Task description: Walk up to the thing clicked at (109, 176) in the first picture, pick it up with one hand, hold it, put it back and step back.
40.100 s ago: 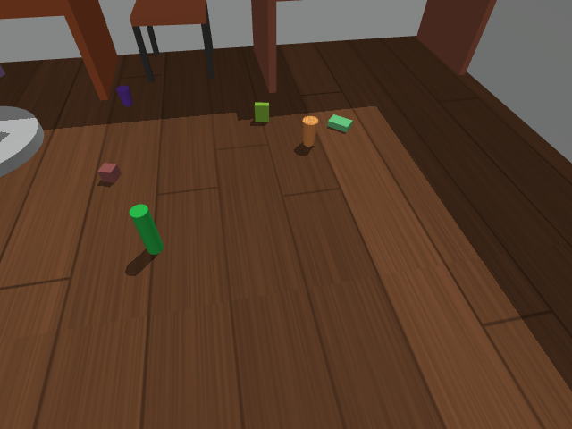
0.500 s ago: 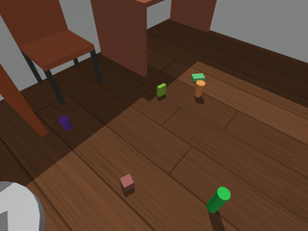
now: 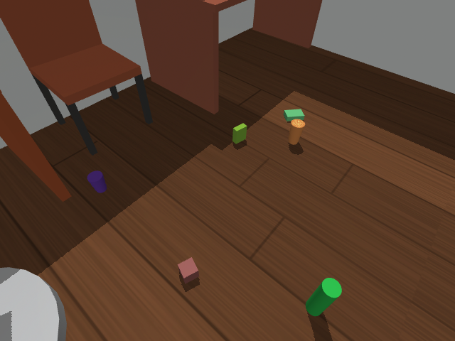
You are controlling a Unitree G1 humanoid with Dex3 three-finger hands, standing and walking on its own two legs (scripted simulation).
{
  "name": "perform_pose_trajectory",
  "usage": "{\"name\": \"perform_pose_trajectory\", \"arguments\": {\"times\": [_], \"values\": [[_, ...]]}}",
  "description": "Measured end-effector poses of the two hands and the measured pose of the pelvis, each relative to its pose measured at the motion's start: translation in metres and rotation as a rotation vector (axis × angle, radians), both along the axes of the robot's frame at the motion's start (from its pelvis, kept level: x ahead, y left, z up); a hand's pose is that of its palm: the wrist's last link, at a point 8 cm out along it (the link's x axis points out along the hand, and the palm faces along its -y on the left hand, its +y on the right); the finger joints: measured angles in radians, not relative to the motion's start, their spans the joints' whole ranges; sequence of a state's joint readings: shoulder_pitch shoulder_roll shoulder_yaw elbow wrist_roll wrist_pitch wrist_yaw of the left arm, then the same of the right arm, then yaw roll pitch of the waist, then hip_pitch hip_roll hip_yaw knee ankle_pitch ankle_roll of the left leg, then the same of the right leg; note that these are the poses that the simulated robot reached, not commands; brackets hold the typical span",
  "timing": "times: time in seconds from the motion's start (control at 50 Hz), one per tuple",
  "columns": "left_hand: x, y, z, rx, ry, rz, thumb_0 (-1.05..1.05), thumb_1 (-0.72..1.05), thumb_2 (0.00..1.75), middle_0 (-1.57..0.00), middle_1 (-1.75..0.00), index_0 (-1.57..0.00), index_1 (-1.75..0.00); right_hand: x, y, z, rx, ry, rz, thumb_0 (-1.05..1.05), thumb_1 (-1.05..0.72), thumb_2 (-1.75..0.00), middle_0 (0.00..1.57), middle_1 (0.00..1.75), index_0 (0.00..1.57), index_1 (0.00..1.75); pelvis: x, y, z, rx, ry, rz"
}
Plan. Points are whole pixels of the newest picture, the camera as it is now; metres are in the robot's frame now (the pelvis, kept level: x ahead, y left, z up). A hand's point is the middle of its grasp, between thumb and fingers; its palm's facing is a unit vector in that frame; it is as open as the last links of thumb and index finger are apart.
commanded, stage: stand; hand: left
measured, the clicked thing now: (188, 270) +0.52 +0.17 -0.75
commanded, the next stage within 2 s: walk up in 0.06 s
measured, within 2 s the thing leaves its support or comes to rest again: neither
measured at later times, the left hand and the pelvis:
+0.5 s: hand out of the picture +0.14 +0.19 -0.16, palm faces -0.06 -0.92 -0.40, open 7.3 cm; pelvis +0.07 -0.08 -0.02, yaw -2 degrees
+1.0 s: hand (129, 305) +0.22 +0.22 -0.17, palm faces -0.03 -0.92 -0.40, open 7.3 cm; pelvis +0.12 -0.05 -0.02, yaw +0 degrees
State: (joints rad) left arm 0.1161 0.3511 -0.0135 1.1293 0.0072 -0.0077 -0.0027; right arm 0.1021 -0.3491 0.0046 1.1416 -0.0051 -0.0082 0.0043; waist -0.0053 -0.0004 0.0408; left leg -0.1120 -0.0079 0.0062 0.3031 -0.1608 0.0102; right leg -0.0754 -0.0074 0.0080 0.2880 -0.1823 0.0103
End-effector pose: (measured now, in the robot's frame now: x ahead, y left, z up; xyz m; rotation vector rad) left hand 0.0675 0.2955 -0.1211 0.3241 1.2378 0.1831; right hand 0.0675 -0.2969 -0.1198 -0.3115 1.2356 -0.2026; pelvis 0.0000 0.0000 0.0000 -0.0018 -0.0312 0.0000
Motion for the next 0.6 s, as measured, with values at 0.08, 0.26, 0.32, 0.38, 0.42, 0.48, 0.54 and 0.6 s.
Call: {"name": "perform_pose_trajectory", "arguments": {"times": [0.08,0.26,0.32,0.38,0.42,0.48,0.54,0.6], "values": [[-0.001,0.001,0.0,-0.005,0.002,0.005,0.0,0.91,0.9,-0.21,-0.3,-0.21,-0.3,0.0,0.0,0.0,0.001,-0.001,0.001,0.01,-0.9,-0.9,0.2,0.3,0.2,0.3,0.001,0.0,0.0,0.001,0.001,-0.001],[0.017,0.001,0.004,0.023,0.022,-0.024,0.0,0.91,0.9,-0.21,-0.3,-0.21,-0.3,-0.029,-0.044,0.006,-0.047,-0.008,-0.069,0.0,-0.9,-0.9,0.21,0.3,0.21,0.3,0.022,-0.026,-0.006,0.027,-0.013,-0.038],[0.031,-0.011,0.006,0.041,0.025,-0.045,0.0,0.91,0.9,-0.2,-0.3,-0.21,-0.3,-0.035,-0.069,0.001,-0.058,0.035,-0.087,0.01,-0.9,-0.9,0.21,0.3,0.21,0.3,0.035,-0.042,-0.01,0.029,-0.024,-0.051],[0.044,-0.026,0.002,0.078,0.012,-0.05,0.0,0.91,0.9,-0.2,-0.3,-0.21,-0.3,-0.029,-0.094,-0.015,-0.058,0.064,-0.101,0.01,-0.9,-0.9,0.21,0.3,0.2,0.3,0.049,-0.062,-0.023,0.021,-0.036,-0.051],[0.05,-0.04,0.0,0.087,0.0,-0.042,0.0,0.91,0.9,-0.2,-0.3,-0.21,-0.3,-0.019,-0.102,-0.023,-0.052,0.084,-0.102,0.01,-0.9,-0.9,0.2,0.3,0.2,0.3,0.057,-0.071,-0.026,0.005,-0.037,-0.045],[0.061,-0.061,0.004,0.069,-0.017,-0.035,0.0,0.91,0.9,-0.2,-0.3,-0.21,-0.3,0.001,-0.104,-0.026,-0.031,0.091,-0.086,0.01,-0.91,-0.9,0.2,0.3,0.2,0.3,0.067,-0.076,-0.022,0.0,-0.031,-0.039],[0.074,-0.075,0.007,0.052,-0.046,-0.029,0.0,0.9,0.9,-0.21,-0.3,-0.21,-0.3,0.022,-0.101,-0.026,-0.012,0.088,-0.058,0.01,-0.91,-0.9,0.2,0.3,0.2,0.3,0.077,-0.079,-0.018,-0.006,-0.021,-0.024],[0.089,-0.08,0.007,0.044,-0.077,-0.024,0.0,0.9,0.9,-0.21,-0.3,-0.21,-0.3,0.042,-0.096,-0.026,0.0,0.088,-0.032,0.01,-0.91,-0.9,0.2,0.3,0.2,0.3,0.087,-0.081,-0.017,-0.008,-0.014,-0.013]]}}
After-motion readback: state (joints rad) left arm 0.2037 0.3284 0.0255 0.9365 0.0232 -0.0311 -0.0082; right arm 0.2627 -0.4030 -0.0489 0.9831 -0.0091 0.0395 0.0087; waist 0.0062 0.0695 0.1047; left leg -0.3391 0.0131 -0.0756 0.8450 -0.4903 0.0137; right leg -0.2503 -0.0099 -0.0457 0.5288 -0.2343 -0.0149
